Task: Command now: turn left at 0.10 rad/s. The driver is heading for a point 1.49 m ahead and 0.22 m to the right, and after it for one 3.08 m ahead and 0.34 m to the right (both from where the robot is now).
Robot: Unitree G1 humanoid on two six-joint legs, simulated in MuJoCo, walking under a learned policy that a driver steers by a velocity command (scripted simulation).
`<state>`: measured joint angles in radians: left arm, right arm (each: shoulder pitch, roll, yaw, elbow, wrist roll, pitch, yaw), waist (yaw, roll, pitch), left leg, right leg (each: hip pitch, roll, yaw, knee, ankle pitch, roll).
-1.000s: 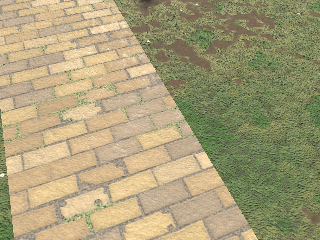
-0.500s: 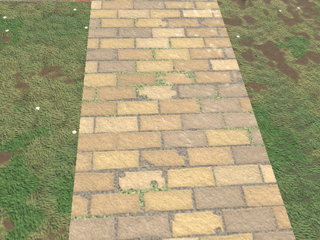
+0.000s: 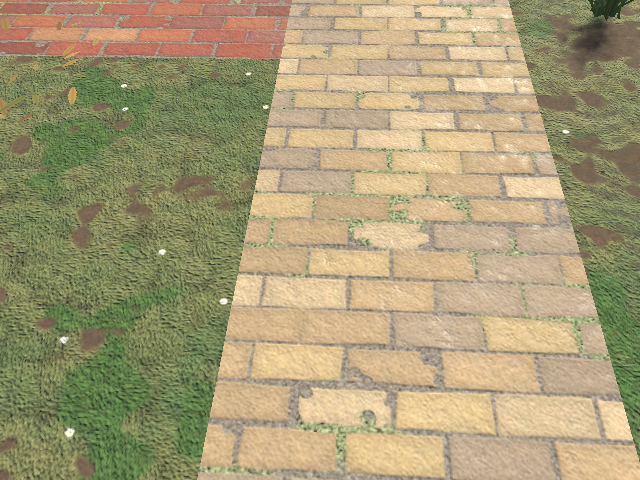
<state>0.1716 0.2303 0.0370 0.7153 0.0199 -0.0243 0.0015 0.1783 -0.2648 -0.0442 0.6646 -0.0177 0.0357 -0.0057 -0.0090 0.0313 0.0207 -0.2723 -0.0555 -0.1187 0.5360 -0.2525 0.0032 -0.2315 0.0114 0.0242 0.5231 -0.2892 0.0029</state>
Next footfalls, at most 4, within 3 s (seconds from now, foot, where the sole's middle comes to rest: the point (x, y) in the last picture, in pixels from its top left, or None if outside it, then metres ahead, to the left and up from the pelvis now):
1.28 left None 0.12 0.13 -0.77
1.74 right None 0.48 -0.10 -0.77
2.28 left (282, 365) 0.78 0.14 -0.77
2.84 right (374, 264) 1.07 -0.10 -0.77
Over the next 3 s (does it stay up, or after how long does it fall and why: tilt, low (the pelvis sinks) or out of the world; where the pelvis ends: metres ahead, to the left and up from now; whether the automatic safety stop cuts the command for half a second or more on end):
stays up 0.98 -0.02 0.01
